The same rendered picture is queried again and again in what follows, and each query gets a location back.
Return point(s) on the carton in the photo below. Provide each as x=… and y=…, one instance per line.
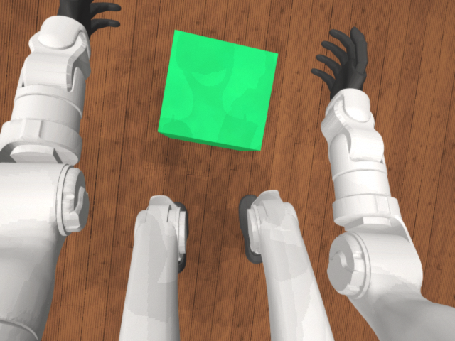
x=217, y=93

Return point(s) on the right robot upper arm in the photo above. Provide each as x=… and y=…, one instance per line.
x=382, y=276

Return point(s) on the robot right hand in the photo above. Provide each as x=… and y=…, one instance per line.
x=351, y=73

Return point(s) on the left robot thigh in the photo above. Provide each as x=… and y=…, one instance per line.
x=151, y=303

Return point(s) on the robot right forearm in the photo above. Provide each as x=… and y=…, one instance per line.
x=356, y=154

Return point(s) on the robot right foot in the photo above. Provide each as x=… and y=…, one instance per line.
x=245, y=204

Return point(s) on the left robot upper arm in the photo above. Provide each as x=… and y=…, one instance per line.
x=40, y=205

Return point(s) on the robot left forearm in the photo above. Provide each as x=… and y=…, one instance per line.
x=49, y=100

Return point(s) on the robot left hand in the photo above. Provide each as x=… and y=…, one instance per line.
x=84, y=10

